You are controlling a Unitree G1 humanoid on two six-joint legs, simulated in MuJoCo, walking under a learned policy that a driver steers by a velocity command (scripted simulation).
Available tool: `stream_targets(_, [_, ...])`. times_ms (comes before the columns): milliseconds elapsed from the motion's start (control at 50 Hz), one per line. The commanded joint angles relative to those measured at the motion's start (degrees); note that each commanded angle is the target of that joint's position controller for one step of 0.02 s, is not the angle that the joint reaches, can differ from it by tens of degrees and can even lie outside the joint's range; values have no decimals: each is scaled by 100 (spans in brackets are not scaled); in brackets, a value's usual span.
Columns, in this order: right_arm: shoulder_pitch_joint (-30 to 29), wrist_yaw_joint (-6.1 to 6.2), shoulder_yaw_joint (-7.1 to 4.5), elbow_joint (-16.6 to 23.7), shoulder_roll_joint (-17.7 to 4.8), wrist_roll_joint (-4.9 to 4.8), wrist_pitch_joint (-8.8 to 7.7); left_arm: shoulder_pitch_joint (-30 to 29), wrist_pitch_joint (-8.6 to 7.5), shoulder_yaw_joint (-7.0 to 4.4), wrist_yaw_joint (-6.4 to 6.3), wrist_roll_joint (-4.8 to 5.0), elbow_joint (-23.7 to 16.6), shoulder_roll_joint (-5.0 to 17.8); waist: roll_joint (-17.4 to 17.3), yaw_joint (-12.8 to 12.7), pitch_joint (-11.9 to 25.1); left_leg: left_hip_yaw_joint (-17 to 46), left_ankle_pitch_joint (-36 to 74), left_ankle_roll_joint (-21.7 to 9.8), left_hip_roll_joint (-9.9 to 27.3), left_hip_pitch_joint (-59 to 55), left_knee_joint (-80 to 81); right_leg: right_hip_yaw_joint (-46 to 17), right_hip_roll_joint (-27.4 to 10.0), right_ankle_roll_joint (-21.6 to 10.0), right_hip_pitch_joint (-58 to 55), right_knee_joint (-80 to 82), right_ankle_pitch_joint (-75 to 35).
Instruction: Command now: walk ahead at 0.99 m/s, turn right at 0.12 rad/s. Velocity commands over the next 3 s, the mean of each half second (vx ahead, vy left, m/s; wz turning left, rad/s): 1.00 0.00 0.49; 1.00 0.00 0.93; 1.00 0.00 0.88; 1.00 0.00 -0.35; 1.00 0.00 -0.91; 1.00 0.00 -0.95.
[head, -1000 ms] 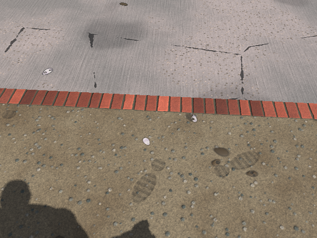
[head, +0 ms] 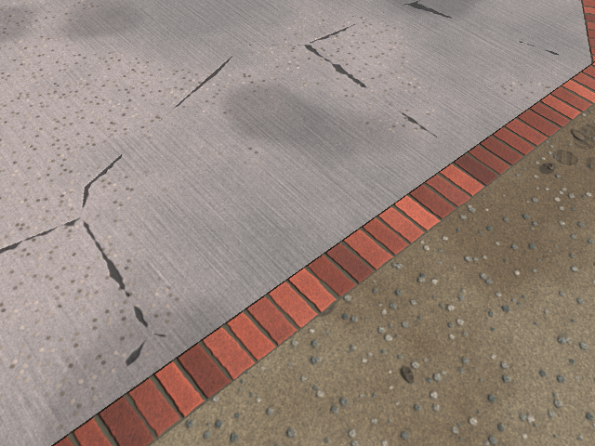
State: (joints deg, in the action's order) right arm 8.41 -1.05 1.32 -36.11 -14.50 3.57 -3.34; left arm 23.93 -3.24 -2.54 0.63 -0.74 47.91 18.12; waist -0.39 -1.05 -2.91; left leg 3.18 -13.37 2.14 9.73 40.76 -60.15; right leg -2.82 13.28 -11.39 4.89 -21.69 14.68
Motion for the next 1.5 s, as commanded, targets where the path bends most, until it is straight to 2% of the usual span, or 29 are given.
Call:
stream_targets(20, [-331,-104,-49,303,-345,-180,12,-225,-365,-144,76,62,-386,634,-31,-32,-440,-635,1730,-232,-49,-914,1443,-674,-1378,-148,1314,1520,-2683])
stream_targets(140, [-573,-191,-197,116,-707,-297,-48,248,-407,-157,-122,-72,11,1006,355,-82,5,-1099,1983,-891,-1117,-1228,2690,291,-1962,572,-1237,1332,-6559])
stream_targets(220, [3012,-28,-618,-1029,-1466,-284,93,-863,-97,-245,-348,-331,-254,1253,487,1934,1316,-716,500,-1464,-1426,-4393,2827,851,-1917,893,-345,-4003,-7497])
stream_targets(240, [3139,48,-771,-1206,-1905,-195,158,-630,-216,-22,-227,-207,-544,366,-1270,1295,1400,1430,71,-2220,-222,-6306,2346,640,-942,1174,2628,-6735,-978])
stream_targets(260, [2413,8,-751,-1022,-1742,-244,194,-513,-370,68,-158,-63,-812,344,-1530,834,1975,4370,-418,-2865,577,-6758,3798,-145,-455,1220,4061,-7607,1098])
stream_targets(320, [1794,32,-654,-952,-1066,-275,136,-1261,-463,201,-95,-222,-1043,552,607,348,423,3172,-460,-2289,173,-4310,4589,-440,-1445,966,3802,-6075,245])
stream_targets(440, [1630,33,-638,-963,-1151,-370,-142,-2348,-64,438,44,-269,-1724,243,22,73,-530,1889,515,-1992,-890,-1576,5307,242,-1781,1417,2782,-3006,-643])
stream_targets(560, [2063,8,-794,-1095,-1434,-467,-94,-2892,-121,411,74,-117,-1941,269,-360,607,-10,1775,2696,-1383,-914,-2720,4858,355,-1333,1297,1533,-1107,-2191])
stream_targets(620, [863,56,-899,-710,-1860,-345,-111,232,-220,-51,-56,-152,-1017,1078,-319,-1149,1438,1614,4891,-960,-981,-2251,1479,63,-1249,985,-1449,-1830,-1105])
stream_targets(640, [592,25,-803,-611,-1385,-286,-192,1474,-227,-223,-197,-200,-739,1457,251,-1709,1866,1337,3169,-876,-1369,-1621,-504,-408,-1840,909,-2480,-1457,128])
stream_targets(660, [1269,90,-563,-511,-312,-241,-217,1294,-257,-222,-202,-290,-849,1484,1903,-924,2080,1000,-1746,-852,-1748,-580,-2403,-2060,-3512,698,-2972,-1421,316])
stream_targets(680, [2004,146,-444,-407,-381,-462,-173,299,-267,-241,-126,-251,-1044,1392,2503,-158,2264,572,-1417,-837,-1545,479,-2800,-4816,-4116,78,-2612,200,1414])
stream_targets(720, [884,54,-653,-605,-1145,-198,114,-672,-291,-105,-78,-141,-1096,464,141,-160,369,419,-347,-808,-793,251,-1768,-3200,-3437,59,-429,546,1866])
stream_targets(780, [278,-244,-591,-215,-747,-55,446,-267,-472,-160,-35,-14,-466,632,313,89,-352,347,-414,-689,-365,9,-714,-1303,-3063,357,478,603,-100])
stream_targets(900, [-482,-592,-430,-41,-359,-152,278,-439,-710,-52,-142,52,24,246,372,329,-98,-741,4840,-942,-878,-2128,2092,1315,-2039,988,1517,409,74])
stream_targets(1020, [-448,-319,-392,-503,-686,226,323,574,-322,-64,-321,-102,483,753,61,354,-363,-1501,3184,-1151,-1343,-2710,3001,1747,-2377,1151,136,-2379,-3516])
stream_targets(1060, [1983,-141,-701,-1328,-1242,17,330,-59,-155,-174,-291,-76,432,951,-379,1606,338,-603,2879,-1883,-1040,-5054,3558,1625,-2055,1210,1385,-6388,-3260])
stream_targets(1080, [2569,-93,-834,-1602,-1634,-203,293,-719,-132,-137,-177,-134,196,642,-910,1742,69,-225,3336,-2093,-809,-6069,3489,1614,-1328,1099,3295,-8289,1418])
stream_targets(1100, [2827,-48,-968,-1678,-2398,-252,258,-518,-252,8,-248,-114,-510,361,-1210,1151,811,1011,5979,-2434,219,-7919,2028,625,-1611,1261,5171,-8436,2107])
stream_targets(1120, [2656,-4,-923,-1424,-2100,-298,234,-435,-327,60,-246,-194,-649,596,102,1051,1558,2049,4386,-2755,502,-8188,2495,-9,-1888,1242,5528,-7587,1489])
stream_targets(1160, [1201,244,-828,-1176,-1690,-104,264,-957,-302,-23,-165,-206,-710,889,476,292,477,3341,465,-2812,694,-5922,4525,-370,-2050,1476,5256,-5989,1376])
stream_targets(1180, [847,276,-754,-983,-1620,-93,144,-807,-196,-67,-144,-296,-730,957,32,-55,27,3772,1032,-3012,1030,-4733,4528,-696,-2227,1586,4756,-5488,1544])
stream_targets(1220, [478,198,-673,-919,-1329,-195,-73,-1417,-52,-68,-145,-296,-914,901,845,-309,-871,3096,1527,-2737,504,-2199,4813,-596,-2448,1830,3399,-3860,1278])
stream_targets(1300, [200,55,-856,-948,-1564,-295,-243,-767,-134,-9,35,2,-680,369,258,-540,-24,1535,1405,-1784,-1075,-671,4086,298,-1624,1507,-297,-2100,-1439])
stream_targets(1360, [-121,-6,-770,-897,-1293,-249,-303,2224,-102,-351,-204,-127,136,944,965,-2125,1512,890,2435,-1151,-1789,-880,-397,364,-1568,1377,-2570,-1592,-17])
stream_targets(1380, [-297,20,-464,-625,-142,-118,-361,2383,-106,-204,-232,-239,239,740,2229,-1706,1331,864,-1559,-1116,-2224,-231,-2824,-1803,-2852,1437,-2058,-831,1319])
stream_targets(1400, [1062,-20,-401,-343,-82,-428,-377,1099,-118,-219,-176,-265,-53,1018,3023,-274,1408,802,-1298,-1174,-2185,634,-3007,-5568,-3762,857,-1762,1354,2661])
stream_targets(1440, [1062,-64,-389,-766,-410,-122,-73,-526,-111,-235,-102,-201,-404,435,633,75,-41,362,-572,-1035,-1131,581,-2722,-4307,-3446,240,27,1001,4086])
stream_targets(1500, [215,-229,-312,-346,-201,-103,53,-148,-255,-163,-89,-174,174,273,552,112,-406,610,-444,-902,-891,345,-1825,-2138,-2781,505,845,986,2020])
